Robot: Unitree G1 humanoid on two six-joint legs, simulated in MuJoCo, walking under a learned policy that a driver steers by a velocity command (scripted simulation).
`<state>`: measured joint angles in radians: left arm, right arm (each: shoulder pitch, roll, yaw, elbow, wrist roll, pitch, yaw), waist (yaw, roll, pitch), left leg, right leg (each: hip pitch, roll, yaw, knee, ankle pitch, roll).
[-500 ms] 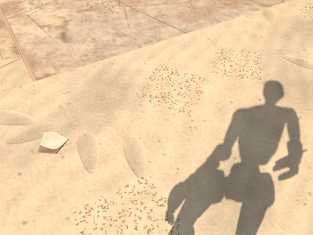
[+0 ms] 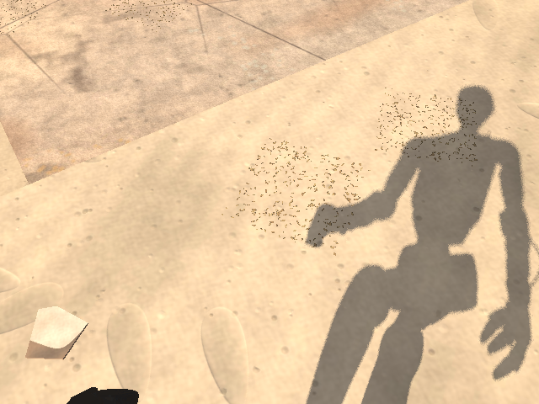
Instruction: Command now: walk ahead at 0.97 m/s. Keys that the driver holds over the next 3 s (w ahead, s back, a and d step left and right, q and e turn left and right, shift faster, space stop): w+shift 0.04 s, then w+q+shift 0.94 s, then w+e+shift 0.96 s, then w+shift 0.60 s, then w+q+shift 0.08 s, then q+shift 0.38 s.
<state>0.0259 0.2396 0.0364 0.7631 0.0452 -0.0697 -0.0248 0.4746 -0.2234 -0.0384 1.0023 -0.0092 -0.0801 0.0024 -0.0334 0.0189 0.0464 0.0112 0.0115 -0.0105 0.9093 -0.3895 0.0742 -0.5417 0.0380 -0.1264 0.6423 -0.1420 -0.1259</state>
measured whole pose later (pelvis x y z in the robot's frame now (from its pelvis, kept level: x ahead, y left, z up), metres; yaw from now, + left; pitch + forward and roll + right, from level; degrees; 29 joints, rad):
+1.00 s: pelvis +0.92 +0.15 +0.02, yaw +44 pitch +2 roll -2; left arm 0.28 0.31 0.05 0.75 0.04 -0.07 0.02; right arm 0.24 -0.38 -0.08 0.73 -0.03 -0.02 0.04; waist 0.00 0.05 0.01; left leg -0.53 -0.02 -0.02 1.33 -0.30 0.11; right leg -0.25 -0.04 -0.10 0.50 -0.26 0.02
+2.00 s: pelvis +1.68 +0.67 -0.06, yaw +8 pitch -1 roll -1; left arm 0.44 0.29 0.07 0.93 0.00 -0.07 -0.01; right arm 0.04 -0.22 0.03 0.67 -0.03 -0.07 0.02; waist 0.08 -0.02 0.06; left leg -0.66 0.13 -0.10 0.71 -0.04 -0.06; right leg 0.04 0.20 0.13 0.39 -0.40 -0.17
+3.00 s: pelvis +2.58 +0.76 -0.08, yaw +15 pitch +0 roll -1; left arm 0.18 0.28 0.03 0.77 -0.01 -0.07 0.02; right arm 0.18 -0.31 -0.07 0.70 -0.02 -0.05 0.04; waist -0.01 0.02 0.09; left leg -0.53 -0.13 0.05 0.63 -0.11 0.17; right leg -0.28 0.06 -0.04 1.32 -0.55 0.05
